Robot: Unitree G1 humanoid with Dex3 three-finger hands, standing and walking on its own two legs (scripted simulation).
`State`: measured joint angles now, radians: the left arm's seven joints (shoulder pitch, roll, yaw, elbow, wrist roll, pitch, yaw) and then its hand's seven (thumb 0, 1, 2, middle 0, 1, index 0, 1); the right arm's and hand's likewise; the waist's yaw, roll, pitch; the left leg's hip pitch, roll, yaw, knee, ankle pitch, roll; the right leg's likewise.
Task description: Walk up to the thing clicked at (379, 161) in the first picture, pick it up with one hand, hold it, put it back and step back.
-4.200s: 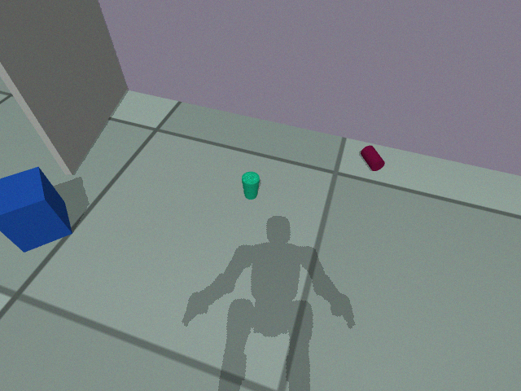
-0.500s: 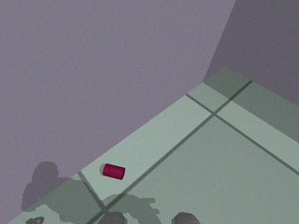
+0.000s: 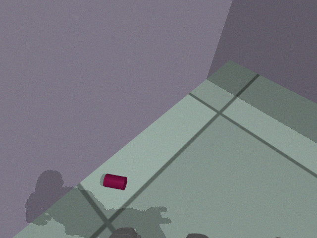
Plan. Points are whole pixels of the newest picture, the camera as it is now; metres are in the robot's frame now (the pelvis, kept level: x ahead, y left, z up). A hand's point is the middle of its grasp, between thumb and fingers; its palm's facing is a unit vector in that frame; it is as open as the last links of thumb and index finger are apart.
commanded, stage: walk up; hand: left
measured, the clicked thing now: (115, 181) +0.47 +0.29 -0.71
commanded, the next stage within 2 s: stand in 1.70 s
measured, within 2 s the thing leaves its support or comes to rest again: neither
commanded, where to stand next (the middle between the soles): +0.09 -0.01 m, yaw +2 degrees
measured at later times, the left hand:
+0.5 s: hand out of the picture +0.11 +0.23 -0.12, palm faces +0.02 -0.94 -0.34, open 7.4 cm
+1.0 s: hand out of the picture +0.10 +0.26 -0.13, palm faces +0.05 -0.95 -0.32, open 7.4 cm
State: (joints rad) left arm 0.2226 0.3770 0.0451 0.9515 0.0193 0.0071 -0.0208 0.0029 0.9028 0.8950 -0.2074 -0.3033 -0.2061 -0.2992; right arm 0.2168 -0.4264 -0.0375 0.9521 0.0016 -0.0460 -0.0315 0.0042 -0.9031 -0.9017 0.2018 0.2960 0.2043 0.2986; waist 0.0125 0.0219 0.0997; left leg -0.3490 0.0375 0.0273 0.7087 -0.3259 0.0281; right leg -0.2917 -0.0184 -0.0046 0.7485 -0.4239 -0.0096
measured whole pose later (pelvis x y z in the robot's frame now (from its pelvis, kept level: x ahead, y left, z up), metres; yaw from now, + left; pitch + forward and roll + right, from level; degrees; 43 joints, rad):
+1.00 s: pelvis +0.02 +0.00 +0.03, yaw +2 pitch -3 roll +0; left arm 0.06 0.35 0.03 1.13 0.00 0.01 -0.02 0.00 0.91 0.90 -0.20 -0.30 -0.20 -0.30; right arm 0.09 -0.35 0.00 1.12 -0.01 -0.03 -0.01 0.00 -0.90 -0.90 0.20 0.30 0.21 0.30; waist 0.01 0.00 0.06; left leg -0.18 0.03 -0.03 0.42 -0.19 -0.02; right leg -0.09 -0.02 -0.05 0.39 -0.25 0.01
